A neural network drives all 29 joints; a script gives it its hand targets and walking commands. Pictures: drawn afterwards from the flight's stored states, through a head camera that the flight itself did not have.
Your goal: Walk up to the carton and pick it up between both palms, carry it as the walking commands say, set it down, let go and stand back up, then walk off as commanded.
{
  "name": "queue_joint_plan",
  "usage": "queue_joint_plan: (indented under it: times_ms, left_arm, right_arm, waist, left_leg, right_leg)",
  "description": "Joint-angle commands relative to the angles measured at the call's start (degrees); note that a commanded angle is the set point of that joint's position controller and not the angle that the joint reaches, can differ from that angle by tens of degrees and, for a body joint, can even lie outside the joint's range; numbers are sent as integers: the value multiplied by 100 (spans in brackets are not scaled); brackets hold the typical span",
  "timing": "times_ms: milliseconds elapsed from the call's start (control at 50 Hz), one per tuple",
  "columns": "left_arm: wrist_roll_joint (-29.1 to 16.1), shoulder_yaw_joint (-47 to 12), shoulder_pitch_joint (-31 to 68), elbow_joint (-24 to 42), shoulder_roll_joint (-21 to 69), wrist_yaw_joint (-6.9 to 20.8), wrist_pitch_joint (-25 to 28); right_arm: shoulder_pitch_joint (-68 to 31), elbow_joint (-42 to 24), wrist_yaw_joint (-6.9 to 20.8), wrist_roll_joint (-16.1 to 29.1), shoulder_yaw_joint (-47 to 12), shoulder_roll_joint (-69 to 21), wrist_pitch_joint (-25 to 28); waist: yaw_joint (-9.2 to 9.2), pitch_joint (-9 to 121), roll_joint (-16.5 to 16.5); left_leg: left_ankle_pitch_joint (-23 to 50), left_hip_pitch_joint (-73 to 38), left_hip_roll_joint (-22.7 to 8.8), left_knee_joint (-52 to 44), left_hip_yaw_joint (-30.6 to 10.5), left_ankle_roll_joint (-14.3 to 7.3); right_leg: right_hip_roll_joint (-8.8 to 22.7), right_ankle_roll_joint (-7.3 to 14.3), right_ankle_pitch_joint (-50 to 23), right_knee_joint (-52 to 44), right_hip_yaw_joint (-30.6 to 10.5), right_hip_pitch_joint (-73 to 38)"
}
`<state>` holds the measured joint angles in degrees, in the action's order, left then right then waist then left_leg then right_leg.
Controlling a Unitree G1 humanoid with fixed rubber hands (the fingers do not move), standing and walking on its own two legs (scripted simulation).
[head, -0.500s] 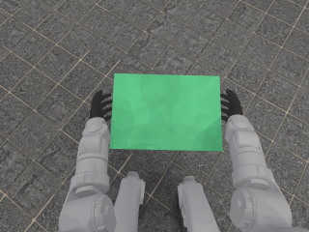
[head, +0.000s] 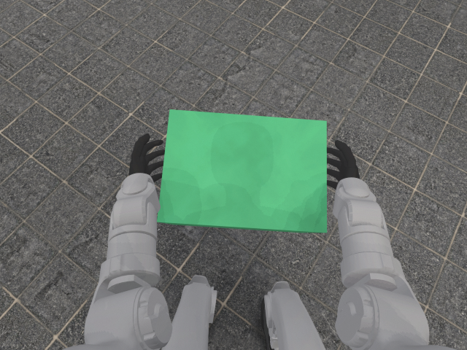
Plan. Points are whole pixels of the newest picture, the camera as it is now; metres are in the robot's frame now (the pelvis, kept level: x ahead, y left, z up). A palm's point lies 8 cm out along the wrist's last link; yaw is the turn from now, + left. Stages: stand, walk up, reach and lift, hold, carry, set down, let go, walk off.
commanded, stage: reach and lift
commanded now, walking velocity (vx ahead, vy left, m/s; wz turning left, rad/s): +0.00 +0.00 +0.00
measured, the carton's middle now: (242, 178) +0.43 +0.01 -0.11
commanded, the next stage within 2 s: none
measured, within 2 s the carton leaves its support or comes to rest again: neither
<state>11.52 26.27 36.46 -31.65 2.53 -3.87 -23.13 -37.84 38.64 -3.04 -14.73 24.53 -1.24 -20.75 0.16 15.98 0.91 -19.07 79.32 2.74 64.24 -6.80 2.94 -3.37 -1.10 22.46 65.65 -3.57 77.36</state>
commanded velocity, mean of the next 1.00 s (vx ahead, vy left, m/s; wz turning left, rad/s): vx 0.00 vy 0.00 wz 0.00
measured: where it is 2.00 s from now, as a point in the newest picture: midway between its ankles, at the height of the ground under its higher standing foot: (235, 335)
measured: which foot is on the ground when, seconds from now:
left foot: down 0.00-1.00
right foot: down 0.00-1.00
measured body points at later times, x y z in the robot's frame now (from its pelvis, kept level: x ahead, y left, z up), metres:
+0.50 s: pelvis +0.05 +0.00 +0.08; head +0.15 +0.02 +0.51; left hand +0.38 +0.20 +0.02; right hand +0.40 -0.18 +0.03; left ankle +0.09 +0.14 -0.62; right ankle +0.06 -0.13 -0.62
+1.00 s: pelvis +0.04 +0.00 +0.11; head +0.05 -0.01 +0.56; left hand +0.37 +0.19 +0.12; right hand +0.38 -0.19 +0.11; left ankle +0.09 +0.14 -0.62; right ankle +0.06 -0.13 -0.62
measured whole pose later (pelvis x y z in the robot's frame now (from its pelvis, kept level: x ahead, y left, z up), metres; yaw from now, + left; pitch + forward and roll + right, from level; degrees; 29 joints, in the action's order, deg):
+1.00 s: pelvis +0.04 +0.00 +0.11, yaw +0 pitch +12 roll +0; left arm 15.2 26.7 21.7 -27.4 6.4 0.2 -27.8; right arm -22.6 31.7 4.9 -19.3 23.2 -4.1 -27.2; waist 0.4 12.6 -0.5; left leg -8.8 30.5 0.6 27.1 -6.5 1.9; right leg -2.0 -0.2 11.9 28.9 -4.6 29.1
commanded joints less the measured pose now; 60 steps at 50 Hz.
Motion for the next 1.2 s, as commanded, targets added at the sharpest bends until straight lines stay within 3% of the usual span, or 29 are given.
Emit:
queue_joint_plan:
  times_ms: [0, 20, 40, 80, 100, 120, 180, 220, 240, 260, 280, 320, 360, 380, 520, 580, 600, 660, 700, 740, 760, 820, 920, 940, 980, 1000, 1060, 1080, 1180]
  left_arm:
    - [-541, -3228, 2344, -747, 5862, 2404, -62]
    - [-118, -2714, 2015, -1211, 5447, 2345, -55]
    - [-106, -2684, 2112, -866, 5452, 2385, -73]
    - [-120, -2732, 1668, -900, 5496, 2419, -120]
    - [-466, -3067, 1977, -725, 5751, 2386, -78]
    - [-209, -2642, 1878, -845, 5167, 2409, -32]
    - [-423, -2610, 2152, -525, 5130, 2555, -47]
    - [-579, -2714, 1712, -529, 5314, 2607, -74]
    - [-403, -2495, 1610, -759, 4967, 2585, -57]
    - [-682, -3017, 1540, 21, 5358, 2552, -12]
    - [-602, -3102, 1364, -264, 5336, 2581, -31]
    - [-1098, -3740, 1732, 173, 5584, 2553, -50]
    - [-884, -3628, 1559, 44, 5480, 2574, -58]
    - [-678, -3471, 1131, -97, 5431, 2534, -107]
    - [-561, -3923, 1432, 1105, 5276, 2297, 194]
    - [-200, -3584, 572, 432, 5237, 2267, 18]
    - [40, -3107, 743, 109, 4942, 2345, 103]
    - [-224, -3545, 654, 271, 5332, 2436, 34]
    - [-574, -3829, 540, 113, 5876, 2548, -102]
    - [-542, -3513, 629, 15, 5399, 2575, -131]
    - [-930, -4073, 812, 251, 5861, 2670, -288]
    - [-1304, -4214, 1884, 617, 5731, 2785, -379]
    - [-579, -3015, 1483, -220, 5010, 2709, -545]
    - [-386, -2832, 1495, -158, 4891, 2698, -588]
    - [-409, -2811, 1438, -102, 5059, 2686, -642]
    - [-137, -2593, 1704, -209, 4803, 2708, -680]
    - [-261, -2963, 1158, 363, 5106, 2610, -685]
    - [-284, -3214, 822, 286, 5417, 2581, -823]
    - [-526, -3436, 802, 839, 5420, 2530, -1010]
  right_arm:
    - [-3487, -681, 2508, 1528, -3222, -5181, 148]
    - [-3541, -251, 2567, 1446, -2932, -5052, 115]
    - [-3396, -267, 2648, 1448, -3209, -5375, -30]
    - [-3284, -558, 2695, 1535, -3331, -5482, -92]
    - [-2947, -581, 2689, 1504, -3485, -5424, -62]
    - [-3022, -310, 2690, 1299, -3137, -5195, -48]
    - [-2587, -203, 2567, 884, -2875, -5085, -108]
    - [-2056, -75, 2450, 710, -2576, -4919, -121]
    - [-2090, -58, 2425, 645, -2434, -4720, -19]
    - [-1535, -290, 2403, 637, -2624, -5056, -50]
    - [-1434, -49, 2403, 601, -2508, -5157, -63]
    - [-928, -134, 2336, 627, -2532, -4886, -63]
    - [-1250, -696, 2319, 644, -2605, -4645, 70]
    - [-1142, -638, 2332, 656, -2569, -4685, 27]
    - [-1392, -987, 2550, 1312, -3816, -5773, 18]
    - [-1357, -996, 2584, 1268, -3841, -5484, -26]
    - [-1864, -854, 2644, 1084, -3654, -5306, 47]
    - [-1911, -1234, 2618, 1199, -3923, -5462, 36]
    - [-1614, -1420, 2534, 1112, -3909, -5188, -34]
    - [-1325, -1013, 2474, 904, -3593, -5285, -122]
    - [-1156, -1173, 2442, 996, -3566, -5060, -181]
    - [-937, -969, 2290, 797, -3322, -5108, -366]
    - [-1191, -366, 2426, 586, -2560, -4924, -593]
    - [-1257, -180, 2518, 627, -2505, -4917, -635]
    - [-1630, -396, 2553, 820, -2781, -5390, -723]
    - [-1749, -296, 2590, 746, -2641, -5227, -712]
    - [-2258, -1117, 2690, 1432, -3636, -5920, -690]
    - [-2246, -1376, 2715, 1522, -3716, -5755, -758]
    - [-2215, -1800, 2746, 1677, -4279, -5791, -907]
  waist:
    - [319, 4495, -704]
    - [778, 3870, -940]
    - [910, 4093, -257]
    - [807, 3858, 84]
    - [351, 3972, 207]
    - [746, 3458, 215]
    - [141, 3319, 1039]
    - [-55, 3229, 946]
    - [260, 2890, 466]
    - [-208, 2784, 1023]
    - [24, 3111, 409]
    - [-516, 3230, -110]
    - [-492, 2875, -251]
    - [-171, 2648, -667]
    - [619, 3072, -480]
    - [711, 2897, -301]
    - [1065, 2533, -28]
    - [845, 3253, 20]
    - [293, 3466, 180]
    - [267, 2311, 281]
    - [-336, 3056, -37]
    - [-667, 2321, 174]
    - [-337, 534, 486]
    - [70, 638, -476]
    - [342, 719, 166]
    - [327, 443, -546]
    - [995, 643, -203]
    - [962, 1201, -644]
    - [968, 1250, 75]
  left_leg:
    - [1279, -3736, 481, -968, 902, -228]
    - [1108, -3148, 494, -924, 982, -223]
    - [889, -3202, 486, -1043, 946, -341]
    - [1175, -3626, 487, -1400, 876, -405]
    - [1413, -3889, 431, -1344, 853, -366]
    - [1180, -3498, 429, -1404, 785, -417]
    - [1298, -3299, 412, -1587, 777, -357]
    - [1732, -3805, 345, -1879, 698, -354]
    - [1713, -3622, 315, -1862, 706, -346]
    - [2499, -4195, 274, -1954, 535, -369]
    - [2665, -4606, 268, -1971, 572, -274]
    - [2841, -5319, 225, -2152, 592, -113]
    - [3086, -5295, 256, -2208, 539, -149]
    - [2441, -4993, 305, -2351, 697, -89]
    - [2639, -5304, 403, -2780, 739, -230]
    - [2973, -5551, 378, -2864, 728, -209]
    - [2478, -4968, 357, -2902, 742, -281]
    - [2857, -5477, 304, -3084, 712, -261]
    - [3268, -6140, 245, -3160, 555, -241]
    - [2782, -5746, 266, -3419, 635, -281]
    - [2847, -6576, 204, -3502, 598, -167]
    - [1475, -6304, 223, -3749, 684, -176]
    - [431, -6044, 308, -4087, 761, -298]
    - [293, -5956, 316, -4259, 806, -262]
    - [302, -6314, 383, -4281, 833, -310]
    - [272, -6023, 450, -4168, 893, -307]
    - [1200, -7080, 454, -4321, 828, -400]
    - [1634, -7319, 419, -4382, 757, -315]
    - [2300, -7779, 325, -4582, 670, -293]
  right_leg:
    - [-462, 235, -1076, -1224, 442, -2102]
    - [-446, 221, -873, -1094, 411, -1725]
    - [-436, 157, -709, -1254, 361, -2084]
    - [-517, 115, -1013, -1571, 390, -2529]
    - [-489, 100, -1293, -1565, 378, -2746]
    - [-447, 79, -1007, -1583, 346, -2417]
    - [-484, 197, -1392, -2040, 284, -3178]
    - [-515, 149, -1850, -2158, 334, -3347]
    - [-377, 217, -1827, -2151, 212, -3256]
    - [-525, 197, -2502, -2221, 245, -3220]
    - [-443, 218, -2320, -2328, 216, -3159]
    - [-468, 284, -2333, -2533, 271, -3371]
    - [-394, 290, -2576, -2658, 220, -3401]
    - [-323, 323, -2225, -2736, 194, -3686]
    - [-337, 225, -2701, -2917, 87, -4836]
    - [-354, 195, -2881, -3093, 71, -4653]
    - [-385, 183, -2271, -3091, 142, -4176]
    - [-386, 165, -2753, -3211, 112, -4846]
    - [-442, 131, -2870, -3384, 226, -4819]
    - [-426, 153, -2631, -3550, 215, -4783]
    - [-406, 189, -2732, -3684, 290, -5288]
    - [-370, 231, -1778, -4031, 233, -5706]
    - [-260, 129, -584, -4471, 411, -5282]
    - [-131, 275, -431, -4476, 237, -5815]
    - [-169, 182, -364, -4564, 342, -6188]
    - [1, 258, -266, -4639, 69, -5897]
    - [-152, 145, -839, -4758, 188, -6198]
    - [-144, 142, -1405, -4674, 199, -6637]
    - [-240, 36, -2112, -4812, 241, -6686]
